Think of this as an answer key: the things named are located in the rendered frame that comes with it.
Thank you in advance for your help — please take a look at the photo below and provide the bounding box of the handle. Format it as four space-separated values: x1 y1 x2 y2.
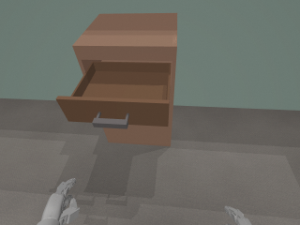
92 112 129 129

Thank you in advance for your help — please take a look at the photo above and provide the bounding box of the drawer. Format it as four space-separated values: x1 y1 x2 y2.
56 61 172 127

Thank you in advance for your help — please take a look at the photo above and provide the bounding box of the robot right hand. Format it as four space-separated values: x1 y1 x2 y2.
224 205 252 225

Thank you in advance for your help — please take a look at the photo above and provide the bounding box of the cabinet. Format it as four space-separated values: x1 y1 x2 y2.
72 13 177 146

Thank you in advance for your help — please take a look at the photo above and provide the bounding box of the robot left hand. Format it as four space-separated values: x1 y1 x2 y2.
41 178 80 225

